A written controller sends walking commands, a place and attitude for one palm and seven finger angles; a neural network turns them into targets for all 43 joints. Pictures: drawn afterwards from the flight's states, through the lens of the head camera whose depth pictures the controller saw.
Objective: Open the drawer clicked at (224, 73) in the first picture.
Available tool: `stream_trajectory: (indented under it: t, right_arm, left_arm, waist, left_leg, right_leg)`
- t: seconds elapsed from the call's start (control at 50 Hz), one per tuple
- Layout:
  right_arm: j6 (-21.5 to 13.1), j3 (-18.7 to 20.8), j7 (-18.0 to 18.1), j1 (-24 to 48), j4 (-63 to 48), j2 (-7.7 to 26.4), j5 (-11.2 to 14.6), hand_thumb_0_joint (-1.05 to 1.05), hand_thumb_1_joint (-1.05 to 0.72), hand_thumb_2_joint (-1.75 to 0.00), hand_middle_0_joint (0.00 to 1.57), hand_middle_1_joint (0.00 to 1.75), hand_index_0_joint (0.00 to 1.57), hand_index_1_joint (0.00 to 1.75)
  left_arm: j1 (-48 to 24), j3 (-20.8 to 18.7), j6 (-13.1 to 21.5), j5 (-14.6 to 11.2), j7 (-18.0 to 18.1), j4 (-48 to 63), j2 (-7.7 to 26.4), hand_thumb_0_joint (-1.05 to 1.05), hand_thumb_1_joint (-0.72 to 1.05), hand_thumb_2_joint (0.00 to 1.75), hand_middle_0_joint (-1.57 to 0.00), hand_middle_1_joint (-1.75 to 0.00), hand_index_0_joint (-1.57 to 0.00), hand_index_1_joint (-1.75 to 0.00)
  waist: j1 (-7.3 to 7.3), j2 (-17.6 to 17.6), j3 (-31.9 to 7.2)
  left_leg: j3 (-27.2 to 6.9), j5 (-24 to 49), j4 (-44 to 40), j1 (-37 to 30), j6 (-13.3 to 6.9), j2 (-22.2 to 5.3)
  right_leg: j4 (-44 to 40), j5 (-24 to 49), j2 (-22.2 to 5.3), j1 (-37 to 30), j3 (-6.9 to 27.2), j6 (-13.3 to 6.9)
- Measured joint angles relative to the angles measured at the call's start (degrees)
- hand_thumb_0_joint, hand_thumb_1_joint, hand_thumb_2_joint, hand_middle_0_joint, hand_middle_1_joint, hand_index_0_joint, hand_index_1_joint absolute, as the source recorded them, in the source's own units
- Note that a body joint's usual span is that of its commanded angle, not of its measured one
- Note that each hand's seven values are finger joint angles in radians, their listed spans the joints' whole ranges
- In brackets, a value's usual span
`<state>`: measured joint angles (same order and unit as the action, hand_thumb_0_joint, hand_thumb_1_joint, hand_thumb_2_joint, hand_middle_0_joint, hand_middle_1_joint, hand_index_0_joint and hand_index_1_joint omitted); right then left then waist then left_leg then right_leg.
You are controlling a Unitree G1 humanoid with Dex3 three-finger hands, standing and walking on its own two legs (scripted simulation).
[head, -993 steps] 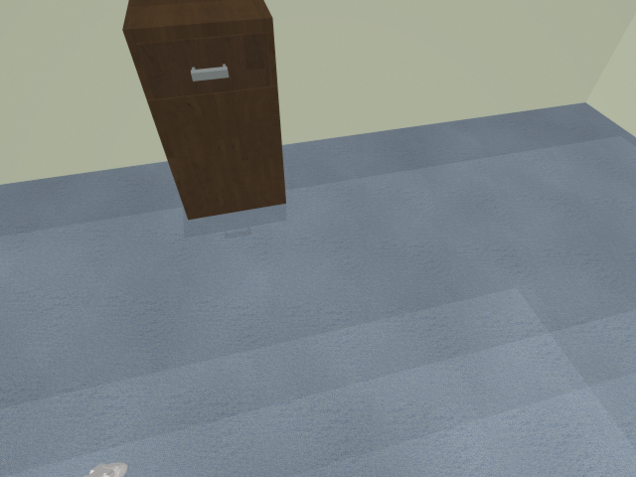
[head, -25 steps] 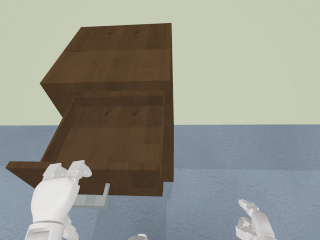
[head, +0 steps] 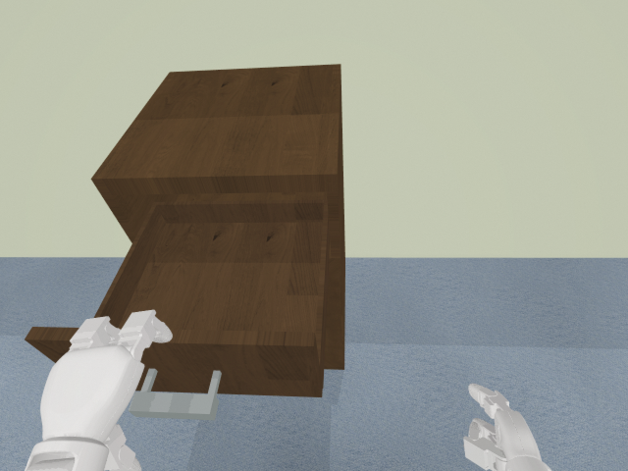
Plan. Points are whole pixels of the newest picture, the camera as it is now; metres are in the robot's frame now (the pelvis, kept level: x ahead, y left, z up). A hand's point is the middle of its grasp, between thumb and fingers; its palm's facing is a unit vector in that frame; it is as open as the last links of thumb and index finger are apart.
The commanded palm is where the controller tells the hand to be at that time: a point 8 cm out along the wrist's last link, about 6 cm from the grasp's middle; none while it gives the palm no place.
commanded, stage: lift the hand off the handle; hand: left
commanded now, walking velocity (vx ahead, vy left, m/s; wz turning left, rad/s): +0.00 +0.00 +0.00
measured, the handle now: (179, 390) +0.24 +0.24 -0.07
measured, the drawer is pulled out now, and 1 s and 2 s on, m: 0.30 0.30 0.30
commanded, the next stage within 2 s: draw the hand back to the body in 0.32 s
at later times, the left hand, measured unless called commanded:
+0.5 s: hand (121, 389) +0.18 +0.24 +0.08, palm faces +0.03 -0.13 -0.99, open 13.8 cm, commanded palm +0.16 +0.24 +0.14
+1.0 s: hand (83, 386) +0.17 +0.26 +0.11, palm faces +0.07 -0.09 -0.99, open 13.8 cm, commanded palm +0.15 +0.26 +0.17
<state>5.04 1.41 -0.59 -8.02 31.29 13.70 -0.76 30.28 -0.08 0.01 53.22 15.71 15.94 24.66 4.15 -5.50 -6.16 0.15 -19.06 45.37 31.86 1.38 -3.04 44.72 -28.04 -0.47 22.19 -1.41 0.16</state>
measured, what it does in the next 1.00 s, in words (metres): stands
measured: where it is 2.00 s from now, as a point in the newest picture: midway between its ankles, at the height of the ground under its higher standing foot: outside the picture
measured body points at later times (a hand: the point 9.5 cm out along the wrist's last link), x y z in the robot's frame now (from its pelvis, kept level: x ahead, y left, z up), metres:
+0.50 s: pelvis +0.00 +0.00 +0.01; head +0.00 -0.03 +0.46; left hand +0.18 +0.24 +0.13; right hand +0.21 -0.20 -0.08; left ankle +0.04 +0.14 -0.71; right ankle -0.05 -0.12 -0.71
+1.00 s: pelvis +0.00 +0.01 +0.01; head +0.00 -0.03 +0.46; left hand +0.16 +0.26 +0.17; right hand +0.22 -0.20 -0.07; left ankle +0.04 +0.14 -0.71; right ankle -0.05 -0.12 -0.71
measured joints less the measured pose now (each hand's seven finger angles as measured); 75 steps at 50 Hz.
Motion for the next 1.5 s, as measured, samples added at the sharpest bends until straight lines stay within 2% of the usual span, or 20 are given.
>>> stream_trajectory:
  t: [0.14,0.4,0.52,0.66,0.8,0.92,1.04,1.08,1.1,1.12,1.14,1.16,1.18,1.22,1.28,1.38,1.5]
  right_arm:
    - [-0.1,-0.2,-0.1,0.1,0.0,-0.1,0.2,0.01,-0.91,-0.9,0.2,0.3,0.2,0.3]
    - [-0.3,-1.4,-0.1,0.1,-0.2,-0.8,0.8,0.01,-0.91,-0.9,0.2,0.3,0.2,0.3]
    - [-0.5,-1.1,-0.1,-0.3,-0.6,-0.4,0.5,0.01,-0.91,-0.9,0.2,0.3,0.2,0.3]
    - [-0.1,-0.5,-0.3,-0.3,-0.7,0.2,0.7,0.01,-0.91,-0.9,0.2,0.3,0.2,0.3]
    - [-0.6,-0.8,0.2,-0.3,-0.7,0.5,1.0,0.01,-0.91,-0.9,0.19,0.3,0.2,0.3]
    - [-0.7,-1.1,0.3,-0.2,-1.4,0.3,1.0,0.01,-0.91,-0.9,0.2,0.3,0.2,0.3]
    - [-0.6,-1.3,0.4,0.0,-1.4,0.2,1.3,0.01,-0.91,-0.9,0.2,0.3,0.2,0.3]
    - [-2.8,-1.5,1.5,0.1,-1.5,-0.1,1.8,0.01,-0.91,-0.9,0.2,0.3,0.2,0.3]
    - [-4.2,-1.8,2.3,-0.3,-1.6,-0.4,1.9,0.01,-0.91,-0.9,0.2,0.3,0.2,0.3]
    - [-5.7,-2.2,3.2,-0.9,-1.8,-0.7,1.9,0.01,-0.91,-0.9,0.2,0.3,0.2,0.3]
    - [-7.0,-2.6,4.0,-1.6,-1.8,-1.1,1.9,0.01,-0.91,-0.9,0.2,0.3,0.2,0.3]
    - [-8.2,-3.0,4.7,-2.3,-1.6,-1.4,1.8,0.01,-0.91,-0.9,0.2,0.3,0.2,0.3]
    - [-9.3,-3.3,5.2,-2.9,-1.3,-1.7,1.7,0.01,-0.91,-0.9,0.2,0.3,0.2,0.3]
    - [-11.1,-3.8,5.7,-4.0,-0.3,-2.2,1.5,0.01,-0.91,-0.9,0.2,0.3,0.21,0.3]
    - [-12.7,-4.0,5.8,-4.5,1.2,-2.4,1.3,0.01,-0.91,-0.9,0.2,0.3,0.21,0.3]
    - [-12.8,-3.1,5.4,-3.8,2.7,-2.2,1.3,0.01,-0.91,-0.9,0.2,0.3,0.21,0.3]
    - [-12.1,-1.7,5.0,-2.6,3.3,-1.3,1.4,0.01,-0.91,-0.9,0.2,0.3,0.21,0.3]
  left_arm:
    - [0.0,-0.2,-0.2,-0.6,-1.2,1.6,0.2,0.0,-0.49,0.3,-0.32,-1.21,-0.32,-1.2]
    - [-1.8,0.3,-1.6,-1.4,-3.8,2.1,0.3,0.0,-0.49,0.3,-0.32,-1.21,-0.32,-1.2]
    - [-0.6,0.1,-0.6,-1.3,-4.3,3.4,0.7,0.0,-0.49,0.3,-0.32,-1.2,-0.32,-1.2]
    - [1.9,-2.2,-0.1,-2.1,-3.3,6.3,2.0,0.0,-0.49,0.3,-0.32,-1.2,-0.32,-1.2]
    - [1.6,-3.1,-1.1,-3.6,-5.2,6.6,2.5,0.0,-0.49,0.3,-0.32,-1.21,-0.32,-1.2]
    - [2.8,-3.6,0.2,-4.0,-6.2,8.7,3.8,0.0,-0.49,0.3,-0.32,-1.21,-0.32,-1.2]
    - [3.3,-6.0,0.3,-5.3,-6.4,9.5,5.2,0.0,-0.49,0.3,-0.32,-1.21,-0.32,-1.2]
    - [2.7,-7.7,1.3,-24.4,-7.2,9.2,1.7,0.0,-0.49,0.31,-0.32,-1.2,-0.32,-1.2]
    - [2.5,-8.4,1.6,-32.5,-7.3,8.9,-0.8,0.0,-0.48,0.31,-0.32,-1.2,-0.32,-1.2]
    - [2.3,-8.9,1.9,-38.7,-7.3,8.8,-3.1,0.0,-0.47,0.31,-0.32,-1.19,-0.32,-1.19]
    - [2.1,-9.2,2.1,-43.3,-7.3,8.9,-5.0,0.0,-0.46,0.32,-0.32,-1.18,-0.32,-1.18]
    - [2.1,-9.3,2.4,-46.7,-7.2,9.2,-6.4,0.0,-0.44,0.32,-0.31,-1.18,-0.32,-1.17]
    - [2.0,-9.2,2.7,-49.0,-7.1,9.6,-7.4,0.0,-0.43,0.33,-0.31,-1.16,-0.31,-1.16]
    - [1.8,-9.1,3.4,-51.9,-7.0,10.4,-8.5,0.0,-0.38,0.35,-0.31,-1.14,-0.31,-1.13]
    - [1.7,-9.6,4.2,-54.0,-7.3,11.5,-8.3,0.0,-0.31,0.38,-0.3,-1.09,-0.3,-1.08]
    - [2.5,-12.5,4.8,-55.5,-8.2,12.0,-6.4,0.0,-0.15,0.45,-0.29,-0.99,-0.29,-0.98]
    - [3.7,-14.2,4.1,-56.1,-8.8,12.5,-6.1,0.0,0.05,0.54,-0.27,-0.86,-0.27,-0.85]
  waist:
    - [0.55,-0.2,0.2]
    - [0.52,-0.3,0.8]
    - [0.55,-0.3,1.2]
    - [0.67,-0.5,1.2]
    - [0.95,-0.8,1.4]
    - [1.04,-0.9,1.7]
    - [1.32,-0.9,2.0]
    - [0.71,-1.1,4.4]
    - [0.37,-1.0,5.3]
    - [0.07,-0.6,5.8]
    - [-0.17,-0.1,6.1]
    - [-0.34,0.4,6.2]
    - [-0.46,1.0,6.2]
    - [-0.73,1.9,6.1]
    - [-1.14,2.7,6.1]
    - [-1.72,2.7,6.1]
    - [-1.45,2.2,6.2]
  left_leg:
    - [-0.2,0.4,-0.7,-0.9,-0.1,0.2]
    - [0.3,1.6,-3.3,-3.2,-0.3,0.3]
    - [0.2,1.7,-3.6,-3.4,-0.3,0.2]
    - [0.2,1.6,-3.4,-3.6,-0.4,0.1]
    - [0.1,2.0,-4.3,-4.4,-0.5,0.4]
    - [0.1,2.1,-4.7,-5.0,-0.6,0.4]
    - [0.0,2.3,-5.2,-5.6,-0.6,0.3]
    - [0.1,2.4,-6.0,-8.1,-0.7,0.5]
    - [0.3,2.6,-6.8,-9.4,-0.7,0.6]
    - [0.4,2.8,-7.6,-10.5,-0.7,0.8]
    - [0.5,3.1,-8.5,-11.5,-0.7,1.0]
    - [0.6,3.3,-9.3,-12.5,-0.7,1.1]
    - [0.6,3.5,-10.1,-13.3,-0.6,1.2]
    - [0.5,3.7,-11.3,-14.6,-0.5,1.2]
    - [0.5,3.9,-12.7,-16.3,-0.3,1.0]
    - [0.9,4.3,-14.8,-17.9,-0.1,0.6]
    - [1.3,4.8,-16.5,-18.7,-0.1,0.7]
  right_leg:
    - [-0.8,0.4,-0.2,-1.0,-0.2,0.1]
    - [-3.5,1.9,-0.2,-3.1,0.1,0.3]
    - [-4.2,2.2,-0.1,-3.6,0.0,0.3]
    - [-4.5,2.3,-0.1,-3.9,0.1,0.4]
    - [-5.4,2.6,-0.3,-4.8,-0.1,0.6]
    - [-6.2,3.0,-0.2,-5.6,-0.1,0.7]
    - [-7.0,3.4,-0.2,-6.4,-0.2,0.7]
    - [-8.1,3.6,-0.3,-8.9,-0.2,0.8]
    - [-8.7,3.8,-0.5,-10.1,-0.1,0.8]
    - [-9.3,4.0,-0.6,-11.1,0.0,0.8]
    - [-10.0,4.1,-0.8,-12.0,0.1,0.9]
    - [-10.7,4.3,-0.9,-12.9,0.1,0.9]
    - [-11.5,4.4,-1.0,-13.7,0.0,0.8]
    - [-12.9,4.8,-1.0,-15.2,-0.1,0.7]
    - [-15.1,5.4,-0.8,-17.1,-0.1,0.6]
    - [-18.0,6.5,-0.5,-18.9,0.2,0.4]
    - [-19.9,7.3,-0.5,-19.6,0.5,0.5]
